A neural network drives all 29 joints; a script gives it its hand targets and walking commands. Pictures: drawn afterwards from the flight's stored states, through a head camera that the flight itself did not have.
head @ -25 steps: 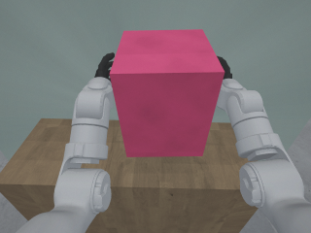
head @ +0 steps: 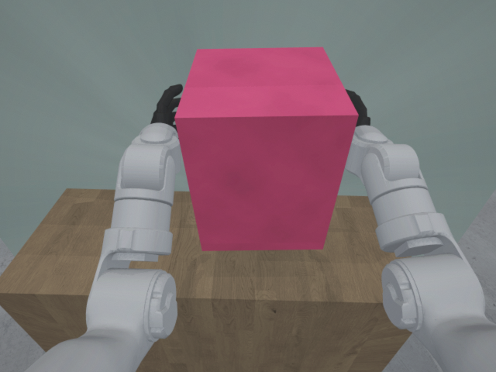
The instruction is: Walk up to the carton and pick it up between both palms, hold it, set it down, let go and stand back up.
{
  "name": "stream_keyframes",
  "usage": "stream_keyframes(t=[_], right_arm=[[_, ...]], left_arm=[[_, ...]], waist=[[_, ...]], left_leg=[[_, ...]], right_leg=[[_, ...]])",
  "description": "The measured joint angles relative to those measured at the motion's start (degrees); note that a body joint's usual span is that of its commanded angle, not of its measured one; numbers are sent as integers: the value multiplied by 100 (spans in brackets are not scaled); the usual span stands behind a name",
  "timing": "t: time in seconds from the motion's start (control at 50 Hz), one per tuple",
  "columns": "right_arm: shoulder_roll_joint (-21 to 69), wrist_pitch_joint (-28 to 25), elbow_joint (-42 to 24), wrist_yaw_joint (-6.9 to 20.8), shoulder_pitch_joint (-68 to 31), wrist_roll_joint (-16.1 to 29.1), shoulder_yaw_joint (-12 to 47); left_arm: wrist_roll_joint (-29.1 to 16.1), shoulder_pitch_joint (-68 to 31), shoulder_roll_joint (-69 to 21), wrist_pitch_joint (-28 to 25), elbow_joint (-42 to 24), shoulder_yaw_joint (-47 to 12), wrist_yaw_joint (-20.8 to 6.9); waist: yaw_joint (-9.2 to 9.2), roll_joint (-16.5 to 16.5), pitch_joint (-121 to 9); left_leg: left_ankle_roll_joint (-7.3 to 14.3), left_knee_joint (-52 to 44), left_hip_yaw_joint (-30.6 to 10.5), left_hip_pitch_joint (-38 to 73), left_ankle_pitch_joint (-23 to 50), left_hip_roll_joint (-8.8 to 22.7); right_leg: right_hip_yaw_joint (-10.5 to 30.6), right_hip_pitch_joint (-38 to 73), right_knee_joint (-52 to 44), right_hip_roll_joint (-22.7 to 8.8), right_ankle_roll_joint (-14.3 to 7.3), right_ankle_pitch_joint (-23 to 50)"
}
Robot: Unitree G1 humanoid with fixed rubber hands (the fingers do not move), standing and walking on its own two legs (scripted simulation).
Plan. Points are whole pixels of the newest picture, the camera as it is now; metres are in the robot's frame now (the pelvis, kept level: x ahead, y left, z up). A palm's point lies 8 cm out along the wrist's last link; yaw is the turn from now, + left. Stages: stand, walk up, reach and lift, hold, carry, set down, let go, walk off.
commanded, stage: hold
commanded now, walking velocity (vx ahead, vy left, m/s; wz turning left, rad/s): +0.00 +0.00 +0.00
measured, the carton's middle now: (261, 151) +0.40 +0.01 +0.21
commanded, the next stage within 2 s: set down in 0.44 s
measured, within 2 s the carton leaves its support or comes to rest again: neither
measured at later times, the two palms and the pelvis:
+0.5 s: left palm (164, 133) +0.38 +0.15 +0.25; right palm (356, 137) +0.39 -0.14 +0.24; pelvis +0.00 +0.00 +0.00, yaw +0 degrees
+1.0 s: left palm (169, 156) +0.41 +0.16 +0.19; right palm (335, 157) +0.43 -0.13 +0.18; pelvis +0.01 +0.00 +0.00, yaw +0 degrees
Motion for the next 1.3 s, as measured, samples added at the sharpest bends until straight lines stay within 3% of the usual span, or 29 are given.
stream_keyframes(t=[0.54, 0.64, 0.74, 0.82, 0.98, 1.1, 1.3], right_arm=[[27, -65, -2, 3, 0, -38, 0], [184, -420, 54, 127, -26, -403, -117], [474, -1089, 538, 495, -163, -1029, -683], [568, -1539, 796, 634, -164, -1228, -836], [519, -2019, 848, 643, 10, -859, -782], [354, -2141, 816, 677, 211, -474, -441], [283, -2249, 979, 902, 218, -763, -431]], left_arm=[[1, -1, 0, -64, -1, 38, 7], [39, -64, -65, -358, -2, 305, 1], [482, -192, -273, -750, 126, 705, -126], [595, -156, -297, -967, 129, 724, -157], [584, 304, -501, -1632, 76, 724, -49], [523, 666, -696, -1722, -195, 666, 160], [523, 669, -792, -1693, -195, 667, 279]], waist=[[-14, 0, -3], [-2, 0, 70], [64, 0, 293], [110, 0, 595], [71, 0, 852], [-5, 0, 720], [51, 0, 675]], left_leg=[[0, 0, -2, 0, 0, 0], [0, 0, -2, -1, 0, 0], [0, 0, -2, 17, 0, 0], [0, 0, -2, 41, 0, 0], [0, -3, -4, 44, -37, 0], [0, -3, -6, 43, -79, 0], [0, -3, -7, 43, -79, 0]], right_leg=[[0, 0, 0, 1, 0, 0], [0, -1, 0, 1, 0, 0], [0, 18, 0, 1, 0, -2], [0, 41, 0, 1, 0, -3], [1, 59, -31, 3, 0, -30], [0, 63, -39, 4, 0, -69], [0, 63, -40, 4, 0, -65]])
